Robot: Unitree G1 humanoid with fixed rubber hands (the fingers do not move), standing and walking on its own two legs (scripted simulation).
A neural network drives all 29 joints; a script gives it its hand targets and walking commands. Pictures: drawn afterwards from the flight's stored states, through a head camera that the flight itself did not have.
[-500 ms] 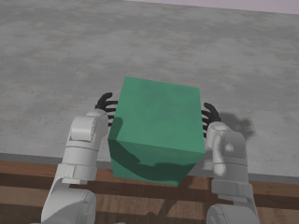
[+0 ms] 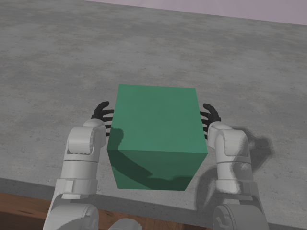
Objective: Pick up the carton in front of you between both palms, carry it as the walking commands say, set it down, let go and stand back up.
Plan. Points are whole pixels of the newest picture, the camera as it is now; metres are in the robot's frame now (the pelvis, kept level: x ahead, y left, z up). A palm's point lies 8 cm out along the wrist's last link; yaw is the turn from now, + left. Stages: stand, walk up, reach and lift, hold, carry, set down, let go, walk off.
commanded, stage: carry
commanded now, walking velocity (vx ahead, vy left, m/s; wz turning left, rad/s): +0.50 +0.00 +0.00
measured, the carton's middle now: (154, 141) +0.35 +0.04 +0.05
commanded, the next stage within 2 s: none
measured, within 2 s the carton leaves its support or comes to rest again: neither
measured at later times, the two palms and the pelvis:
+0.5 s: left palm (139, 99) +0.75 +0.14 -0.14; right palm (197, 111) +0.71 -0.16 -0.13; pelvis +0.38 +0.04 -0.22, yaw +0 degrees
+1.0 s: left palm (140, 84) +1.15 +0.19 -0.32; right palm (180, 87) +1.17 -0.11 -0.32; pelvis +0.83 +0.02 -0.35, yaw +0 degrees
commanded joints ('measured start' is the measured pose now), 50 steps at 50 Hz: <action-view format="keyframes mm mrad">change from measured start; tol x32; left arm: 1 -793 -1056 -649 -61 -491 -7 -265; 50 -533 -1158 -759 -146 -464 -158 -279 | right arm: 1 -540 859 463 14 212 21 186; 26 -800 1193 744 -108 576 -50 244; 50 -418 1029 716 -165 261 -133 199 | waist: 1 -112 64 -171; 50 -86 -66 -411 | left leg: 1 -352 96 -113 -401 203 -10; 7 -268 53 -28 -837 830 -13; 12 415 3 115 -1038 1228 7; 15 772 135 -6 -1336 941 154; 16 858 223 -190 -1140 1282 167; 17 908 327 -605 -1228 753 290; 33 281 104 -232 -596 553 79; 35 -139 -39 -33 5 -186 -39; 37 -456 12 -106 100 -139 -45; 50 216 11 157 -1290 634 -16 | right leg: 1 283 -297 463 -52 572 -91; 9 105 -118 295 196 73 -27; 14 -124 -124 43 795 544 97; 16 -600 63 0 1319 -512 137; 25 -597 -116 137 258 415 91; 33 123 -126 19 -451 727 53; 36 948 -476 479 -7 1194 -214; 37 968 -515 620 -85 778 -278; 42 511 -393 548 -206 486 -194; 50 318 -224 115 -189 931 3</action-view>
